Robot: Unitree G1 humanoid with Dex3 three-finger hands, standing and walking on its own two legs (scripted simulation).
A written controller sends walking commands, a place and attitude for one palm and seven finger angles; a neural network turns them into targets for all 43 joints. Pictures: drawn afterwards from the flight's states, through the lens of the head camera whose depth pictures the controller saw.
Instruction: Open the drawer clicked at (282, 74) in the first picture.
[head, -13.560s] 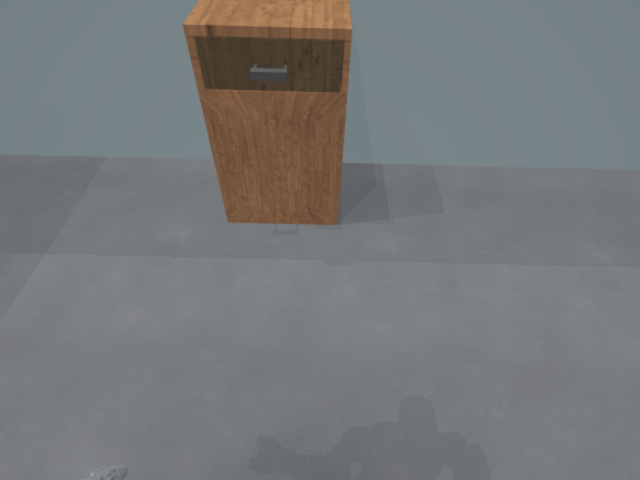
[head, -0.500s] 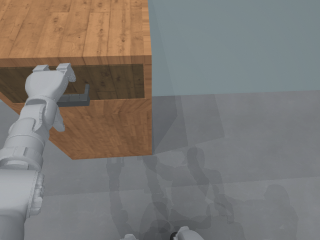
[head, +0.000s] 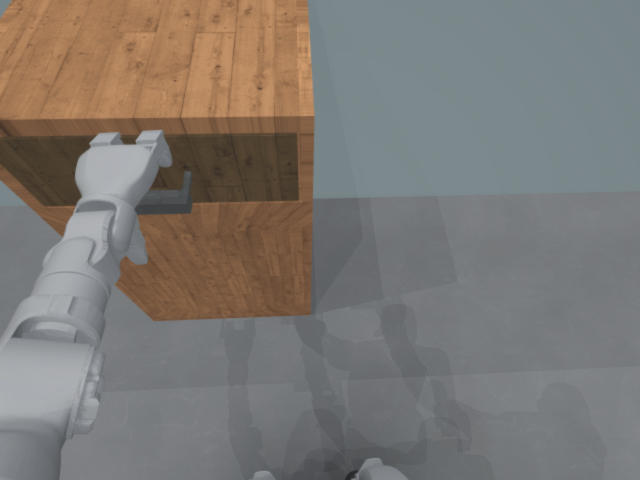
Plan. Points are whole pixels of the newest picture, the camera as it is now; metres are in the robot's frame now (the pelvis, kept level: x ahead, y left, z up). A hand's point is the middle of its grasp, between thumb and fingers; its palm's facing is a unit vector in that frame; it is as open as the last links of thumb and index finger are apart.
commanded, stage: re-aim the fingers above the handle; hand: left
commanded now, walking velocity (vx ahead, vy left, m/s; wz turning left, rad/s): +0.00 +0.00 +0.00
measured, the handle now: (155, 190) +0.53 +0.24 -0.03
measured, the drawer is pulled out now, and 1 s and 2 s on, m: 0.00 0.00 0.00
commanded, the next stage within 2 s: lower the fingers behind the handle in 0.48 s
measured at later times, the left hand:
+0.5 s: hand (127, 208) +0.46 +0.24 +0.03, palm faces -0.06 -0.02 -1.00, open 13.8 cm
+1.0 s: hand (129, 216) +0.47 +0.26 -0.01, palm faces -0.08 -0.03 -1.00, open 13.8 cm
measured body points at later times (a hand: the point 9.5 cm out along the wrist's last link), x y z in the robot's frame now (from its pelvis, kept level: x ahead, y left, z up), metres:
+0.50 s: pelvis -0.01 -0.01 +0.00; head +0.09 -0.01 +0.44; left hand +0.45 +0.24 +0.08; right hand +0.02 -0.29 -0.13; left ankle -0.04 +0.09 -0.70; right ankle -0.01 -0.12 -0.70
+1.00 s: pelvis -0.01 +0.00 -0.02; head +0.11 +0.01 +0.41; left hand +0.47 +0.26 +0.05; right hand -0.02 -0.28 -0.14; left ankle -0.04 +0.09 -0.70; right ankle -0.01 -0.12 -0.70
